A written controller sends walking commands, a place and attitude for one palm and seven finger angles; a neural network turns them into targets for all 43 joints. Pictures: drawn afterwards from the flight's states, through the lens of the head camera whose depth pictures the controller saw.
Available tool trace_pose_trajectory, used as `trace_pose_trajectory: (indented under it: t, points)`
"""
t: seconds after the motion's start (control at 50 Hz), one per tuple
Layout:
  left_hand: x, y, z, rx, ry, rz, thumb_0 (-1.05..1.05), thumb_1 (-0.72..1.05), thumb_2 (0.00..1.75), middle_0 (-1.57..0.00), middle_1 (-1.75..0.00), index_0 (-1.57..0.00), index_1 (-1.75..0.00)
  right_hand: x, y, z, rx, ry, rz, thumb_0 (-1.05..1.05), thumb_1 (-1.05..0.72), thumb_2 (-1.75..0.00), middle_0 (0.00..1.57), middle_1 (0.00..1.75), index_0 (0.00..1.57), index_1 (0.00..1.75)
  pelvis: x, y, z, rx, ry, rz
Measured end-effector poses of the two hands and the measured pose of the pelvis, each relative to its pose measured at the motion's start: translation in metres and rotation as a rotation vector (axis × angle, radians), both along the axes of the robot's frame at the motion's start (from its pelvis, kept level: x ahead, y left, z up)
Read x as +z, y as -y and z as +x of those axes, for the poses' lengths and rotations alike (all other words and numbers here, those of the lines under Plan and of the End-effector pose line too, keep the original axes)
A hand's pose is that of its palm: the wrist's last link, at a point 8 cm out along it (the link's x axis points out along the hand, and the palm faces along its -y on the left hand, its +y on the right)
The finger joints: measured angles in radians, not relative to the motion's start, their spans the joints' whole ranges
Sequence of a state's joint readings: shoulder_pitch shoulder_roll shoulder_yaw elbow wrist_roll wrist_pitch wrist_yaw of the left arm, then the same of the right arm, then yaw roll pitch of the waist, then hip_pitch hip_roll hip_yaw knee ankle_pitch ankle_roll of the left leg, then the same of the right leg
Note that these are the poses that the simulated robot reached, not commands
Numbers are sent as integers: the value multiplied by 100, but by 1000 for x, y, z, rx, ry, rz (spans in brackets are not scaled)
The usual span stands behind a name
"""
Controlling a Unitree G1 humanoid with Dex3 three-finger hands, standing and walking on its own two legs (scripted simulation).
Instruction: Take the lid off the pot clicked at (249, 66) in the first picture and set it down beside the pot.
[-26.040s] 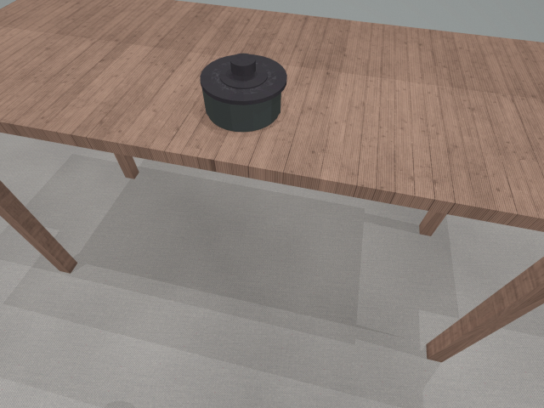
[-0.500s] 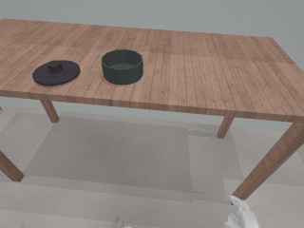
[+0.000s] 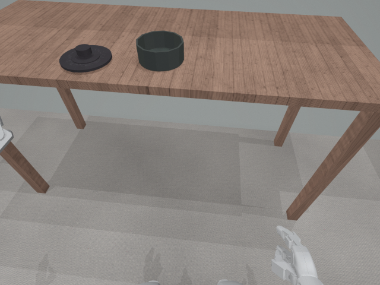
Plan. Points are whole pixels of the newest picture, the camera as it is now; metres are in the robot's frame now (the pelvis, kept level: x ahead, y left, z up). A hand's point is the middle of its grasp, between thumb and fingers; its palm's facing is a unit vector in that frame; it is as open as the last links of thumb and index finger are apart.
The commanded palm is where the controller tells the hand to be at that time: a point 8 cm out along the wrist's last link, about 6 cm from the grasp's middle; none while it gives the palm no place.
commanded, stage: stop stepping back and stand still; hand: left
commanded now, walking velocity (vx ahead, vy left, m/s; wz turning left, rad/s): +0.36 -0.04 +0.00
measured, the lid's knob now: (83, 50) +0.75 +0.36 +0.12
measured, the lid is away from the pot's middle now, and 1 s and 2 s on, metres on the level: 0.24 0.24 0.24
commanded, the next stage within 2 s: let the arm hang, fingers relaxed in 1.08 s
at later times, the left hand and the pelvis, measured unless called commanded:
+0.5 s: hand out of the picture +0.06 +0.19 +0.27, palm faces +0.42 -0.80 -0.43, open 7.4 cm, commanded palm -0.01 +0.25 +0.30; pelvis -0.14 -0.03 +0.00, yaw +0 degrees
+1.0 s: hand out of the picture -0.06 +0.14 -0.13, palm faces +0.04 -0.97 -0.22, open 7.4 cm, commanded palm none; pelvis -0.17 -0.04 -0.01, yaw +7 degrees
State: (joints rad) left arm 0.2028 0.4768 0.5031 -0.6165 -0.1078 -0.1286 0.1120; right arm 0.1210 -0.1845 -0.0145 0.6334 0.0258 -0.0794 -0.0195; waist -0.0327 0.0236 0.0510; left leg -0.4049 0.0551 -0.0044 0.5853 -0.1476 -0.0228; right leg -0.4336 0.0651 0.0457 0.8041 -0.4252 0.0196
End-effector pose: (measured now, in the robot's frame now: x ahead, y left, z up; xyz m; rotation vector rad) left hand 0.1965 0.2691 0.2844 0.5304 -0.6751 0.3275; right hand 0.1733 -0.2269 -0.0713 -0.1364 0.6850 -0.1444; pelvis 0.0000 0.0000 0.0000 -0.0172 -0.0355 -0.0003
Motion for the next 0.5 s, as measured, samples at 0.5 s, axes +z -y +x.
trace_pose_trajectory:
  t: [0.5]
  points:
    - [-3, 39, -175, -28, -32, 74, 1, 90, 90, -20, -30, -20, -30, 1, 26, -179, -6, -53, 4, 2, -90, -89, 20, 30, 20, 30, 1, 27, -143, 1, -15, 30]
